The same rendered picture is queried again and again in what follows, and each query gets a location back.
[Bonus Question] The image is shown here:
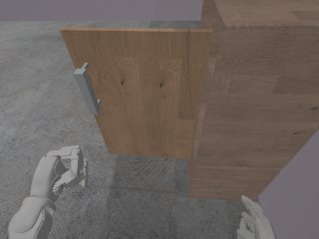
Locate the right robot hand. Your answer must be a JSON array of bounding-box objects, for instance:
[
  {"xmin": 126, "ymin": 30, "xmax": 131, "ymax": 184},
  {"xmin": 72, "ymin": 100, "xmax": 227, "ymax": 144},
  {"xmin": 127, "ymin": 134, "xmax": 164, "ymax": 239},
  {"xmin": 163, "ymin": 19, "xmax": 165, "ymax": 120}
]
[{"xmin": 236, "ymin": 195, "xmax": 277, "ymax": 239}]

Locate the robot left forearm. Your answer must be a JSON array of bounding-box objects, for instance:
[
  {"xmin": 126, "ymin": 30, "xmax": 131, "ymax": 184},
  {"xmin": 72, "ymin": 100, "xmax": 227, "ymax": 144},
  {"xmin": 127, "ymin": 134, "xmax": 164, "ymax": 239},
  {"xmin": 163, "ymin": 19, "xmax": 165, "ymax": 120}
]
[{"xmin": 8, "ymin": 195, "xmax": 57, "ymax": 239}]

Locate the handle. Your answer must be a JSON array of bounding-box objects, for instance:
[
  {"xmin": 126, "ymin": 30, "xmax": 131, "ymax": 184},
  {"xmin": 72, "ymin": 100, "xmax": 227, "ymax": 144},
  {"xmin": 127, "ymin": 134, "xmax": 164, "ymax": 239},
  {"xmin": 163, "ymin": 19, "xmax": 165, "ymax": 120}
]
[{"xmin": 74, "ymin": 63, "xmax": 101, "ymax": 116}]

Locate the cupboard door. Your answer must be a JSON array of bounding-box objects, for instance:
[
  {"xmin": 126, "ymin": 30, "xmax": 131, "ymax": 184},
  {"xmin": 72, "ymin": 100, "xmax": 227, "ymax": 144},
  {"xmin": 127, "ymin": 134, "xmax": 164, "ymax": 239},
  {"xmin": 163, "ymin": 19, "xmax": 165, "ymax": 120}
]
[{"xmin": 60, "ymin": 27, "xmax": 213, "ymax": 159}]

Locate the left robot hand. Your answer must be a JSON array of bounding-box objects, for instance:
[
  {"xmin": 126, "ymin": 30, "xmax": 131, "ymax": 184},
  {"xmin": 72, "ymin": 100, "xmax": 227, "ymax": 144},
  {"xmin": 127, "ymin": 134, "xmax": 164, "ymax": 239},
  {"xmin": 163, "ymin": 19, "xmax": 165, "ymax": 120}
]
[{"xmin": 30, "ymin": 145, "xmax": 89, "ymax": 202}]

